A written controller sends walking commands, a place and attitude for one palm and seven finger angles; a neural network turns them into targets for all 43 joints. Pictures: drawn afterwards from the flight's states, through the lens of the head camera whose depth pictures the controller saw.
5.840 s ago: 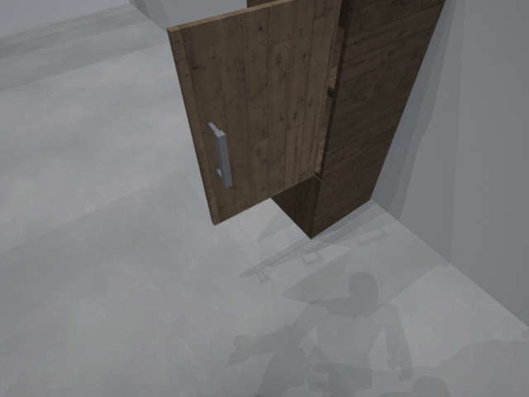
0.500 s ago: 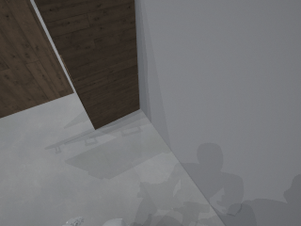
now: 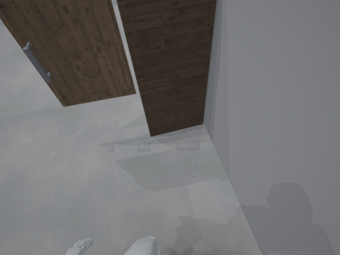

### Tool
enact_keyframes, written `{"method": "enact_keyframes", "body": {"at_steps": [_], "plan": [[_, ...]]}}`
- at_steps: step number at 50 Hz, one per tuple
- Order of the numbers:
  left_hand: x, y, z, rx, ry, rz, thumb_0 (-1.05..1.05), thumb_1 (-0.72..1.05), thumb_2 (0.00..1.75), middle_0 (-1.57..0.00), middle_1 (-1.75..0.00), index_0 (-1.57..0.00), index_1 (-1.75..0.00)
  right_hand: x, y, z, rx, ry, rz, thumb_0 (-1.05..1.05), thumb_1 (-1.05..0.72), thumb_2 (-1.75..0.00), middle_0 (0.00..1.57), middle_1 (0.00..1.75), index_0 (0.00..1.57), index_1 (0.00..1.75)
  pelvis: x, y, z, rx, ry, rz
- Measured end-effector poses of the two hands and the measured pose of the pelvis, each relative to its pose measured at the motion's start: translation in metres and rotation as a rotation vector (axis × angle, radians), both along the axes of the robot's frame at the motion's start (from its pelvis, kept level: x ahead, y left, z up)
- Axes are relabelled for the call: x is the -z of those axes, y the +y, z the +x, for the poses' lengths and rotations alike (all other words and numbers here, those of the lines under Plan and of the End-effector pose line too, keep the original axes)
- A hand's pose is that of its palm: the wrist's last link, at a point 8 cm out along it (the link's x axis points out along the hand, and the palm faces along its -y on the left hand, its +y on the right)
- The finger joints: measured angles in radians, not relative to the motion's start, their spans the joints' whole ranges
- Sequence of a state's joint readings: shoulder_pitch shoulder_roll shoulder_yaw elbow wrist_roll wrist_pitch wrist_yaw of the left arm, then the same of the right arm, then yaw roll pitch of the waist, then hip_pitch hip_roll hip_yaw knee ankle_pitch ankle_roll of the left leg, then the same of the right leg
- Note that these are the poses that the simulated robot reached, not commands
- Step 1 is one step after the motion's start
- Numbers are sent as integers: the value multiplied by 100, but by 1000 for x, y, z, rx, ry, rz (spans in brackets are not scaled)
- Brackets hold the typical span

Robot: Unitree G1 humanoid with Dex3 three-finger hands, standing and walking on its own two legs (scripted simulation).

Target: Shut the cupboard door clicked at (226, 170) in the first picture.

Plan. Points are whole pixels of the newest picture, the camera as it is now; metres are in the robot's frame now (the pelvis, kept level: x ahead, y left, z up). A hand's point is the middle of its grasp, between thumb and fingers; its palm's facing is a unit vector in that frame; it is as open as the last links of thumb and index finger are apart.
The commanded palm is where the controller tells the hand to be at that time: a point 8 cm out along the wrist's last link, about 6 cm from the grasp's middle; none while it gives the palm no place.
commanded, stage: turn to face it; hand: left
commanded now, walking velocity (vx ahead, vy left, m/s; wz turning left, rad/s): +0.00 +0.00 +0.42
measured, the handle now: (38, 63) +0.82 +0.60 -0.04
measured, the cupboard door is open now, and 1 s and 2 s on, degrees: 87 87 87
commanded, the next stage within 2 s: take the last steps up to it in 0.24 s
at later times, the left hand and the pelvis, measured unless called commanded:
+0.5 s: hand out of the picture +0.01 +0.22 -0.16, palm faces +0.24 -0.94 -0.24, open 7.4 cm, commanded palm none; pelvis +0.01 +0.01 +0.01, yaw +12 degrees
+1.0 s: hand out of the picture -0.01 +0.25 -0.18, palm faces +0.39 -0.90 -0.19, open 7.4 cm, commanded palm none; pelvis +0.11 +0.10 -0.01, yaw +19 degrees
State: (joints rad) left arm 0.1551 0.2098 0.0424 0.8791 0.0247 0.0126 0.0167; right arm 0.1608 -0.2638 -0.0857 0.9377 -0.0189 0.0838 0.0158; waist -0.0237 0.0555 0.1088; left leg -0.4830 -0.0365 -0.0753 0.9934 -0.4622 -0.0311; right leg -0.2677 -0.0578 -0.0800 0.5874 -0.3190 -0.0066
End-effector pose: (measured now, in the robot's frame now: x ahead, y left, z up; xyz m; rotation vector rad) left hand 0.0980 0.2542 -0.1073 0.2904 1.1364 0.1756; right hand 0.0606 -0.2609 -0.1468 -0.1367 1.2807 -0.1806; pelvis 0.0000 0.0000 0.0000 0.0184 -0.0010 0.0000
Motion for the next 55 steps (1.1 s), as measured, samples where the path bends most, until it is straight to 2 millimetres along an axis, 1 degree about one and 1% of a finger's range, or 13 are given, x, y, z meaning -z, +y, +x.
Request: {"method": "enact_keyframes", "body": {"at_steps": [5,9,14,19,25,29,33,37,41,45,48,51,55], "plan": [[2,-16,-33,-66,53,-44,1,90,90,-20,-30,-20,-30,-13,-4,23,-58,-12,-3,1,-91,-90,20,29,20,30,-9,-6,1,-57,1,24],[11,-19,-59,-129,83,-85,1,90,90,-20,-30,-20,-30,-21,5,46,-130,-25,-17,1,-91,-90,20,29,20,30,-10,-4,2,-97,8,27],[35,-2,-96,-223,135,-124,1,90,90,-21,-30,-20,-30,-22,30,78,-224,-87,-51,1,-91,-90,20,29,20,30,3,10,3,-146,15,-10],[41,14,-116,-288,197,-117,1,91,90,-20,-30,-20,-30,-28,52,86,-289,-97,-62,1,-91,-90,20,29,20,30,0,13,1,-176,13,-6],[23,16,-105,-299,149,-101,1,91,90,-20,-30,-19,-30,-21,59,76,-309,-65,-16,1,-91,-90,20,29,20,30,-6,9,5,-206,10,-27],[20,10,-91,-298,74,-73,1,91,90,-20,-30,-20,-30,0,49,69,-299,-19,23,1,-91,-90,20,29,20,30,4,0,16,-232,9,-5],[13,-1,-99,-356,55,-71,1,91,90,-20,-30,-20,-30,5,43,74,-330,50,24,1,-91,-90,20,29,20,30,1,4,27,-276,-14,-13],[9,-12,-117,-397,139,-106,1,90,90,-20,-30,-20,-30,-10,50,99,-333,44,24,1,-91,-90,20,29,20,30,-10,14,43,-291,-1,6],[11,-14,-130,-437,229,-155,1,90,90,-20,-30,-20,-30,-20,71,132,-361,19,22,1,-91,-90,20,29,20,30,-15,31,61,-311,18,20],[21,0,-138,-494,294,-192,1,90,90,-20,-30,-20,-30,-19,108,172,-424,-8,13,1,-91,-90,19,29,20,30,-8,59,82,-332,27,15],[39,22,-138,-521,339,-213,1,90,90,-21,-30,-20,-30,-10,140,200,-457,-71,-3,1,-91,-90,20,29,20,30,9,87,99,-342,25,-7],[46,51,-116,-505,348,-195,1,90,90,-20,-30,-20,-30,-9,162,208,-441,-97,-6,1,-91,-90,20,29,20,30,11,100,112,-331,10,9],[36,88,-49,-455,235,-154,1,91,90,-20,-30,-19,-30,-11,174,200,-394,-52,4,0,-93,-90,20,29,20,30,1,113,134,-317,5,14]]}}
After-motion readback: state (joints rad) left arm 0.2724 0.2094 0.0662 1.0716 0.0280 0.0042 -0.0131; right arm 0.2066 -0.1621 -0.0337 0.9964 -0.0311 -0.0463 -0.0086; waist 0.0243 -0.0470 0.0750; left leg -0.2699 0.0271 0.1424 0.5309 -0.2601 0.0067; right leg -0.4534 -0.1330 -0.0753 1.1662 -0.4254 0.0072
